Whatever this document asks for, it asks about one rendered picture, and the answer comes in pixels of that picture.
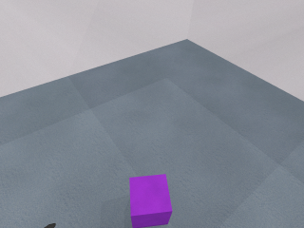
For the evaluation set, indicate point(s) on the carton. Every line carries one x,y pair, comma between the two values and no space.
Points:
150,203

